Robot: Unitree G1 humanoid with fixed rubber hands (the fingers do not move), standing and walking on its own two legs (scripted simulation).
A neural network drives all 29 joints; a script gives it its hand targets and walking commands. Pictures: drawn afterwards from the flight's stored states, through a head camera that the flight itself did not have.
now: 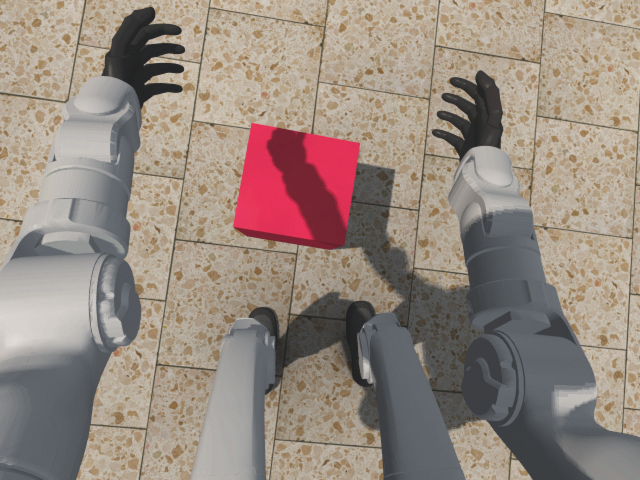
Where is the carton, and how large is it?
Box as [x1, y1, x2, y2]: [233, 123, 359, 249]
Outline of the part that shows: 251,123 233,226 248,236 327,249 343,245 359,143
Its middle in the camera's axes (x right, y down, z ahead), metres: -0.06 -0.09 +0.86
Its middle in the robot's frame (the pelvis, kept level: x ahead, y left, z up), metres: +0.49 +0.01 -0.52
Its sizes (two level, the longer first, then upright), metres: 0.210 0.200 0.250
